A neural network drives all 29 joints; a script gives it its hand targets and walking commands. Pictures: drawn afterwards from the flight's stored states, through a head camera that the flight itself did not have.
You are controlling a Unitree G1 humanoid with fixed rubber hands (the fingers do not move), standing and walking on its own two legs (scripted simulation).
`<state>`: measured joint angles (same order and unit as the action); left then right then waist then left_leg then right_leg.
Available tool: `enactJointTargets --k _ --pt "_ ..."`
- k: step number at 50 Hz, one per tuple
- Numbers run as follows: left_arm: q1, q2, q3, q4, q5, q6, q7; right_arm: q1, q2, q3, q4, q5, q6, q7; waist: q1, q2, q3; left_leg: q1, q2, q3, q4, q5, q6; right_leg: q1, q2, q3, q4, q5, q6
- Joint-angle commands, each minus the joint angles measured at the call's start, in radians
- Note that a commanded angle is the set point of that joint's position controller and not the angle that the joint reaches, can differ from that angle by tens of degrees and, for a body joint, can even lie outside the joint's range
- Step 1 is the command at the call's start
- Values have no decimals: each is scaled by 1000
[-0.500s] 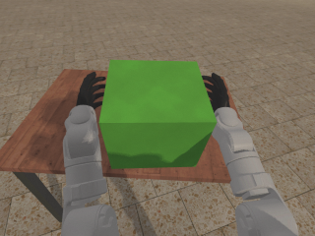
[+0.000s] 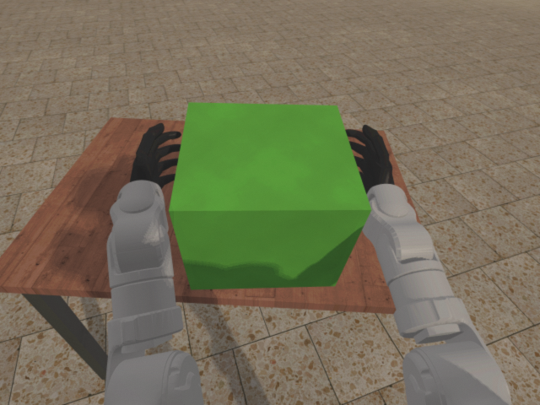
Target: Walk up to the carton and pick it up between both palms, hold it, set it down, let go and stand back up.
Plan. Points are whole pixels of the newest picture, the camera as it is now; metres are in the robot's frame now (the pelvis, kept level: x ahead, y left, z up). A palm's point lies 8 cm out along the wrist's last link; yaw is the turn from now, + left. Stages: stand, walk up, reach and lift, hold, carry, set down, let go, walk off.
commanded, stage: hold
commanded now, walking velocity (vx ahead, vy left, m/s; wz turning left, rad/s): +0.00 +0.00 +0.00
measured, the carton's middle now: (264, 197) +0.38 +0.00 +0.13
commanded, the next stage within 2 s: none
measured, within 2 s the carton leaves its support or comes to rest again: neither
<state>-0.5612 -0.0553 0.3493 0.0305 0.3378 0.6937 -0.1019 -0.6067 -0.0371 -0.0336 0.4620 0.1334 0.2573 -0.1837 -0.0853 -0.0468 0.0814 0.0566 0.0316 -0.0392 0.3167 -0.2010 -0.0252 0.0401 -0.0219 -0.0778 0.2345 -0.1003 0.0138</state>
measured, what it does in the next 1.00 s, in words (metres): stands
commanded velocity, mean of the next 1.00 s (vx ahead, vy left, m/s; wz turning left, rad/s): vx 0.00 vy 0.00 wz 0.00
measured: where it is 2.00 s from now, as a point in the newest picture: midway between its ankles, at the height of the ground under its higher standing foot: outside the picture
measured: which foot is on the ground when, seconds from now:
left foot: down 0.00-1.00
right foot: down 0.00-1.00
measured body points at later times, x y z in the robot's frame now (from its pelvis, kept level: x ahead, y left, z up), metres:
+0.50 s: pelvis +0.00 +0.00 +0.00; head -0.05 +0.02 +0.45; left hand +0.36 +0.16 +0.19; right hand +0.36 -0.16 +0.18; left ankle +0.00 +0.13 -0.75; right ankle +0.03 -0.13 -0.75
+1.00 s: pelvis +0.00 +0.00 +0.00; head -0.05 +0.02 +0.45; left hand +0.37 +0.16 +0.19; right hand +0.37 -0.16 +0.18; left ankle +0.00 +0.13 -0.75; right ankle +0.03 -0.13 -0.75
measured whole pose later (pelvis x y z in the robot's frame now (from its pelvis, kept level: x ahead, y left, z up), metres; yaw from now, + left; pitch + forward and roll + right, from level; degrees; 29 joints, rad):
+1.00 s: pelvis +0.00 +0.00 +0.00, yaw +0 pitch -10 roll -1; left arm -0.59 -0.06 0.36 0.09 0.34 0.68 -0.09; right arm -0.64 -0.05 -0.04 0.51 0.12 0.26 -0.18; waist -0.09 -0.04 0.06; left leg 0.05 0.04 -0.04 0.31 -0.19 -0.03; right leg 0.03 -0.02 -0.08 0.23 -0.10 0.01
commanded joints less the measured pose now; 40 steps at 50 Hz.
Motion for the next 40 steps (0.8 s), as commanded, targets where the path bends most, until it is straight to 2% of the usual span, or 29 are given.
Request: enactJointTargets --k 1,9,10,12,13,14,15,16,18,20,23,25,26,27,28,29,32,34,36,37,40 --pt "-508 -431 -486 -35 -126 -37 -120 -636 495 357 -268 58 -61 109 -8 56 -312 -90 -79 96 -44 259 -15 199 73 -43 16 103 8" --pt "-505 -430 -486 -38 -124 -36 -120 -634 496 361 -269 60 -61 108 -9 55 -313 -87 -80 96 -40 271 -16 204 73 -43 17 118 9" --pt "-483 -462 -547 -92 -153 -38 -107 -606 475 371 -295 75 -67 111 -32 103 -359 -40 -73 85 -17 364 -49 181 88 -47 26 153 -4" --pt "-463 -446 -550 -92 -161 -36 -101 -592 462 380 -306 91 -60 103 -40 89 -351 -4 -78 83 13 425 -59 171 90 -47 18 189 -1" --pt "-468 -436 -535 -88 -155 -37 -103 -589 475 388 -305 92 -55 101 -31 70 -346 -18 -82 85 10 417 -50 184 88 -45 18 197 5" --pt "-447 -441 -543 -120 -151 -37 -102 -567 480 405 -313 102 -53 99 -30 74 -358 -10 -84 81 13 446 -51 205 90 -43 28 240 6" --pt "-460 -437 -546 -129 -152 -36 -101 -580 476 405 -317 104 -50 98 -30 82 -348 -21 -81 79 10 443 -55 202 90 -44 29 232 5" --pt "-452 -424 -528 -90 -143 -27 -103 -586 467 398 -309 97 -42 97 -24 67 -316 -43 -85 84 -4 383 -44 199 85 -40 17 189 4" --pt "-459 -410 -480 -59 -126 -17 -108 -603 474 387 -286 83 -32 104 2 36 -280 -98 -85 94 -42 275 -20 192 75 -33 8 119 6" --pt "-486 -409 -464 -37 -122 -16 -114 -613 487 364 -268 63 -30 109 2 28 -252 -133 -86 102 -66 202 -6 176 67 -29 0 76 10" --pt "-541 -435 -495 -52 -148 -28 -108 -674 513 372 -306 71 -44 114 7 44 -322 -127 -83 98 -61 195 -3 173 71 -32 4 49 6" --pt "-545 -450 -511 -53 -151 -38 -101 -672 524 373 -291 70 -46 114 -2 49 -324 -97 -82 94 -47 236 -10 162 75 -34 8 83 7" --pt "-558 -438 -504 -26 -148 -40 -102 -656 516 357 -258 61 -41 113 -15 54 -312 -100 -84 95 -49 216 -11 161 71 -30 5 71 8" --pt "-551 -445 -507 -32 -145 -41 -103 -654 512 358 -264 62 -44 114 -14 62 -330 -89 -83 94 -51 214 -14 162 72 -31 8 67 5" --pt "-530 -445 -503 -35 -141 -37 -102 -654 515 374 -276 67 -47 114 1 62 -357 -86 -85 97 -46 225 -8 181 71 -29 9 75 6" --pt "-560 -433 -489 0 -138 -37 -103 -671 502 340 -234 49 -41 116 -7 58 -314 -112 -83 98 -64 159 -8 153 69 -31 1 17 7" --pt "-537 -436 -457 30 -121 -27 -107 -653 498 314 -194 31 -40 127 -5 43 -289 -134 -79 101 -84 116 0 155 67 -33 -4 -22 5" --pt "-559 -427 -429 70 -115 -22 -111 -693 494 289 -179 17 -44 133 4 33 -264 -174 -77 101 -105 44 10 144 64 -34 -10 -77 5" --pt "-578 -428 -423 76 -124 -28 -117 -707 501 280 -197 10 -52 130 -6 22 -299 -172 -81 105 -100 40 18 163 59 -33 -5 -56 14" --pt "-586 -439 -436 55 -126 -33 -113 -722 516 291 -215 13 -60 130 4 34 -326 -164 -82 105 -93 69 17 169 63 -36 -2 -42 12" --pt "-581 -452 -470 52 -142 -50 -108 -715 526 313 -225 32 -69 122 -14 51 -362 -104 -87 100 -50 179 -1 168 70 -37 5 47 13"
